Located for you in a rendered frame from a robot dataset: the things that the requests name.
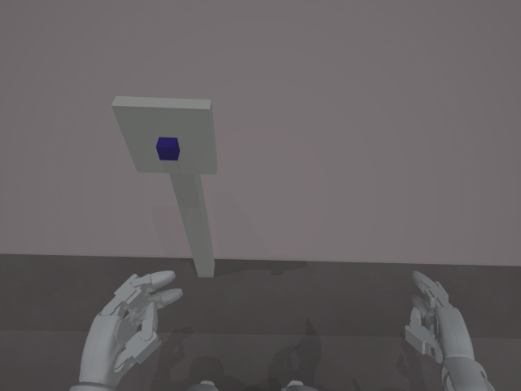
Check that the panel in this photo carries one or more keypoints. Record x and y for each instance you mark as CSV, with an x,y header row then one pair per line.
x,y
142,120

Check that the button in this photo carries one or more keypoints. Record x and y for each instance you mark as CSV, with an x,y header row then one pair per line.
x,y
168,148

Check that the right robot hand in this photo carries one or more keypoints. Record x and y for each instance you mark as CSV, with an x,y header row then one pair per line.
x,y
446,335

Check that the right robot shin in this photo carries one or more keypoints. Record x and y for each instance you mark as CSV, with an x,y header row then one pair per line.
x,y
295,382

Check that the left robot hand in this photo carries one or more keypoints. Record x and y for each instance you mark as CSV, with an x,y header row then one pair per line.
x,y
102,360

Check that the right robot forearm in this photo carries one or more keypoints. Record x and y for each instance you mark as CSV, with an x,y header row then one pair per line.
x,y
463,374

